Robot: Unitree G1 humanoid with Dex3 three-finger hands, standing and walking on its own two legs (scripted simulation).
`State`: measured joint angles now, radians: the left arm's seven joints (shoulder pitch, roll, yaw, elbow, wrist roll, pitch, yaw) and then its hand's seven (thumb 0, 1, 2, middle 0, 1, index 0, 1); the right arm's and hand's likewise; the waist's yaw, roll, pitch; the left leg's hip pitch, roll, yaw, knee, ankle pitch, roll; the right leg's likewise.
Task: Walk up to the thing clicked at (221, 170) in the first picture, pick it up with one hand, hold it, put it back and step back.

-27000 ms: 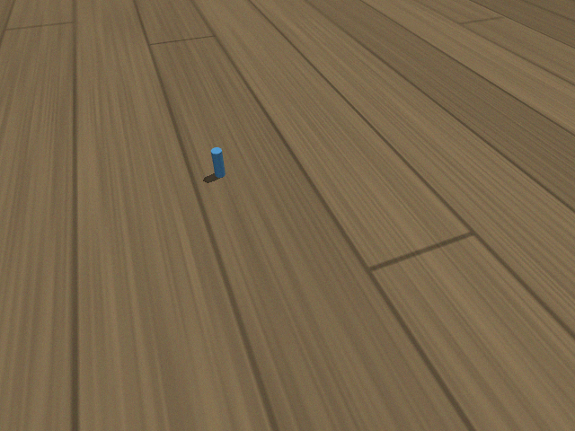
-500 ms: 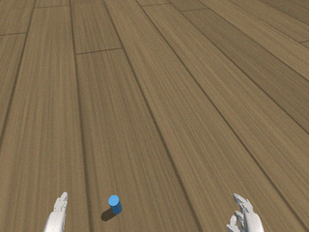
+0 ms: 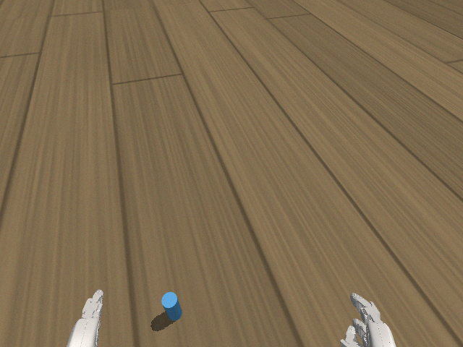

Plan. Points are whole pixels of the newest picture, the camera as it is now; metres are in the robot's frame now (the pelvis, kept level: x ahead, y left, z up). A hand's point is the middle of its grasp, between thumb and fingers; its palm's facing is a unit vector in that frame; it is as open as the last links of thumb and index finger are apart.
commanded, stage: home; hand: left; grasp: from the side
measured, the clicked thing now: (172, 306) +0.40 +0.20 -0.64
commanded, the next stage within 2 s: stand in 0.78 s
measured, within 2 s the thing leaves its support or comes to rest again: neither
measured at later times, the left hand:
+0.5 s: hand (121, 340) +0.18 +0.18 -0.06, palm faces +0.10 -0.95 -0.28, open 17.4 cm
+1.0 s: hand (119, 340) +0.18 +0.19 -0.06, palm faces +0.10 -0.96 -0.28, open 16.9 cm
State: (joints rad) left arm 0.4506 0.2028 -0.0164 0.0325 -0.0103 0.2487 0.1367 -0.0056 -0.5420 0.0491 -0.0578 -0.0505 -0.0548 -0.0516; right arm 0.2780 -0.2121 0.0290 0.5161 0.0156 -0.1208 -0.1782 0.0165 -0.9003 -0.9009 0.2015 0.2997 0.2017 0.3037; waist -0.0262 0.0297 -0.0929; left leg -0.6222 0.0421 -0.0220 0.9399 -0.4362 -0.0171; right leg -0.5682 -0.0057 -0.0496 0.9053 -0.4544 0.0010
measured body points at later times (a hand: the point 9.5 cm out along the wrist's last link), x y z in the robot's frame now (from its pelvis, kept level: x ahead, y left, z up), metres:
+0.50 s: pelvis +0.01 +0.00 +0.00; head +0.03 +0.00 +0.45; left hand +0.17 +0.23 -0.04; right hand +0.17 -0.24 -0.08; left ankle +0.02 +0.13 -0.69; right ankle +0.00 -0.12 -0.69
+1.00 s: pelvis +0.01 +0.01 +0.00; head +0.03 +0.01 +0.45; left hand +0.17 +0.23 -0.04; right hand +0.17 -0.23 -0.07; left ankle +0.02 +0.13 -0.69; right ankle +0.00 -0.12 -0.69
